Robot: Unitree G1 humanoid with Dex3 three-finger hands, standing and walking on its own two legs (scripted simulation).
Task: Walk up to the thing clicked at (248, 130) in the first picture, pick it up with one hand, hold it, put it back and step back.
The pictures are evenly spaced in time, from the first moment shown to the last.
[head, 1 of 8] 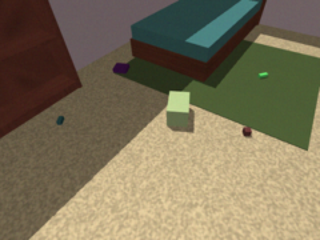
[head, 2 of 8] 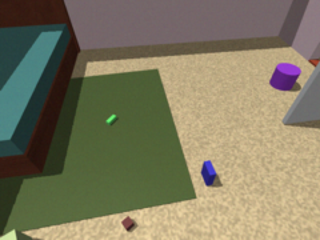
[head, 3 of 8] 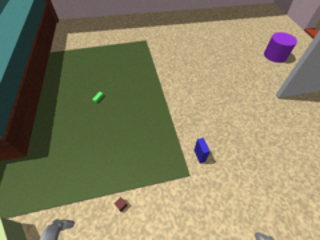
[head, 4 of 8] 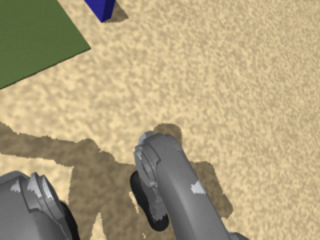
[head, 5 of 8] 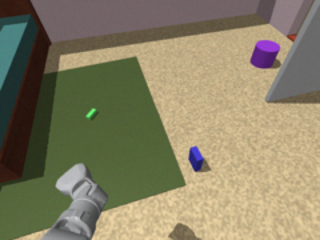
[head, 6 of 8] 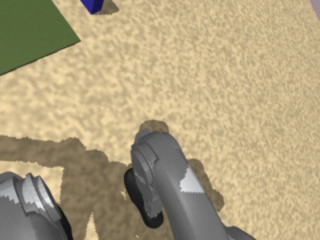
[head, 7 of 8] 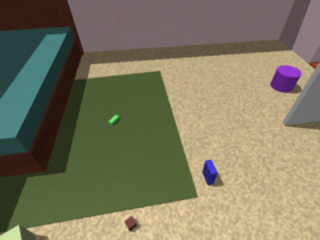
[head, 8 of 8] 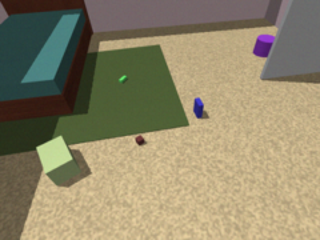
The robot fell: no
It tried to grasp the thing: yes
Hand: left
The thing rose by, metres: 0.64
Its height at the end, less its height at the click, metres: +0.00
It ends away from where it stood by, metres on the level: 0.01
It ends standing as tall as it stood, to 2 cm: yes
